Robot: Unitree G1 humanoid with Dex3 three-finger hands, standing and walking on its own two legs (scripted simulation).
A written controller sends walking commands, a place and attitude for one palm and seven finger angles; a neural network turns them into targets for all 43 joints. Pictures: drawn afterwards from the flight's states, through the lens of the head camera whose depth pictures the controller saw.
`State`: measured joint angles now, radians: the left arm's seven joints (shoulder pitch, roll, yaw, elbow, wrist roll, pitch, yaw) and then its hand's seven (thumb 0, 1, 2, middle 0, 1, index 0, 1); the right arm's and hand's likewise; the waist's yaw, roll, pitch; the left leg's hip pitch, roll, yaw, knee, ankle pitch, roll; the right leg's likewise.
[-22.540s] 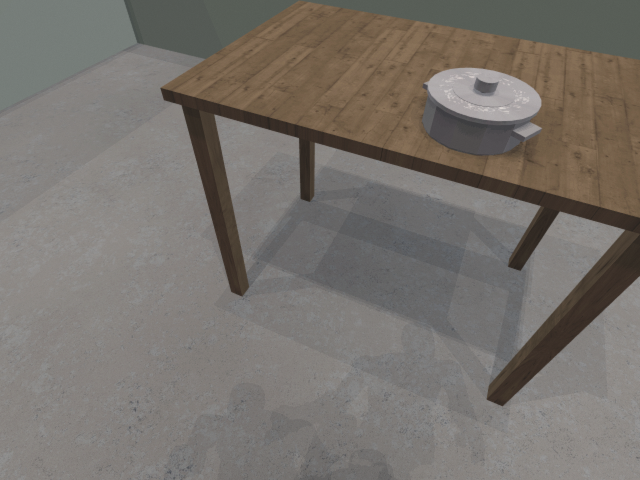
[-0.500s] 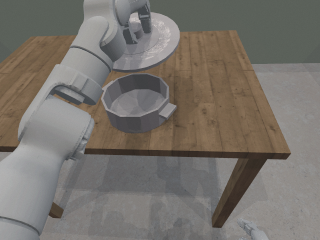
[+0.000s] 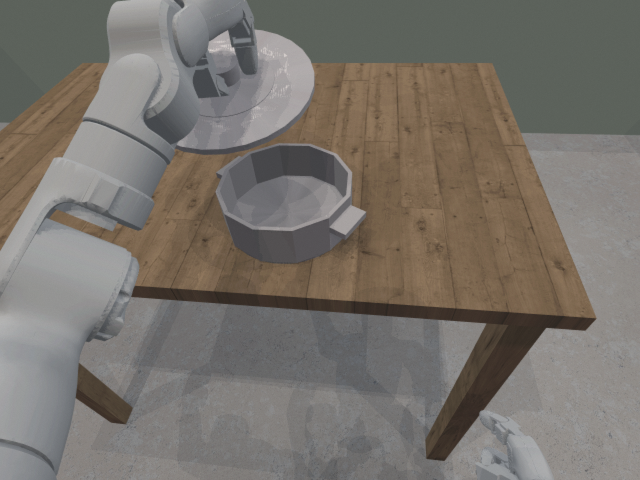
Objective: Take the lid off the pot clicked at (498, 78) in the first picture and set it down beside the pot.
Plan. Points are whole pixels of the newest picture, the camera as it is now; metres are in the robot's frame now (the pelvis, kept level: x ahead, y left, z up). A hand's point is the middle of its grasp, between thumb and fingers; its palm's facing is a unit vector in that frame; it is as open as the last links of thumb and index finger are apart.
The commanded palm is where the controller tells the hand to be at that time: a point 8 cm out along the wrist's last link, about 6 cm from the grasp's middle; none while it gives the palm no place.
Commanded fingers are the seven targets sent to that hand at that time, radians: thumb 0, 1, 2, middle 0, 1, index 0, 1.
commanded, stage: move the lid sideways beside the pot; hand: left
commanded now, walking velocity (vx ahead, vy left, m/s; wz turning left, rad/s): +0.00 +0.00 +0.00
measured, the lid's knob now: (221, 69) +0.49 +0.12 +0.29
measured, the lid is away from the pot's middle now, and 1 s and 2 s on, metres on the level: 0.05 0.19 0.23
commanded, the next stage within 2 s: lower the lid onto the table in 1.62 s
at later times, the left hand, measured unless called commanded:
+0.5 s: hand (169, 62) +0.46 +0.17 +0.31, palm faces -0.11 -0.04 -0.99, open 6.7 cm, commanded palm +0.44 +0.18 +0.37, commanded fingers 0.00 0.78 0.88 -0.92 -0.97 -0.90 -1.02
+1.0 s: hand (97, 75) +0.45 +0.25 +0.30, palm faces -0.12 -0.06 -0.99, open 6.7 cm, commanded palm +0.43 +0.24 +0.37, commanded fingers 0.00 0.78 0.88 -0.92 -0.97 -0.90 -1.02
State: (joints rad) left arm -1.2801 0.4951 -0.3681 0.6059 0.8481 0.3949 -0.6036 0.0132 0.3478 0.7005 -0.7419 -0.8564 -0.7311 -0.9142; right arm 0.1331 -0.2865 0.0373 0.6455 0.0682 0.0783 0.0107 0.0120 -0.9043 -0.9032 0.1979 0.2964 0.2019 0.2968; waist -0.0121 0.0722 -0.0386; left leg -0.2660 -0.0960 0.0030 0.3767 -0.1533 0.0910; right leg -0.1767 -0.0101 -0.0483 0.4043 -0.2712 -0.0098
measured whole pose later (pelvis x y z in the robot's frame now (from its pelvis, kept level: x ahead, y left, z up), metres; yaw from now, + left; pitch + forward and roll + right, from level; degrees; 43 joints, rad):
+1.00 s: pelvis -0.01 +0.01 +0.00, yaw +1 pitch +5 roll -1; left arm -1.31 0.71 -0.27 0.75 0.92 0.31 -0.62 0.02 0.35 0.70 -0.74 -0.86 -0.74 -0.92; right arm 0.17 -0.29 0.04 0.63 0.09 0.13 -0.01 0.01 -0.90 -0.90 0.20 0.30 0.20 0.30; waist -0.03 0.06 -0.02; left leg -0.34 -0.10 -0.01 0.41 -0.15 0.10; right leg -0.22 -0.01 -0.06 0.40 -0.26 0.00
